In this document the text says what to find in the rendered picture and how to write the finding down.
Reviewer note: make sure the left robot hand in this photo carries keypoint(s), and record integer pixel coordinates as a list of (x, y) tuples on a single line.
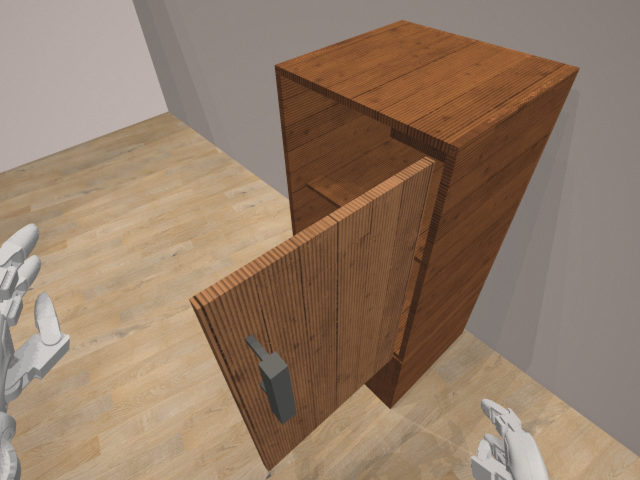
[(38, 355)]

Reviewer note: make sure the robot left forearm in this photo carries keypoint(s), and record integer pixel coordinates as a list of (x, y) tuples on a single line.
[(10, 467)]

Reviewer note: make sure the cupboard door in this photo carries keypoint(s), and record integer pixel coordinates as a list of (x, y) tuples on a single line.
[(328, 300)]

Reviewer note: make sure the handle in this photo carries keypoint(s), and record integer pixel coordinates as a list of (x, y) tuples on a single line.
[(276, 381)]

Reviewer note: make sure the right robot hand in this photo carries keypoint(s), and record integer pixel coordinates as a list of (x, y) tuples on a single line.
[(517, 458)]

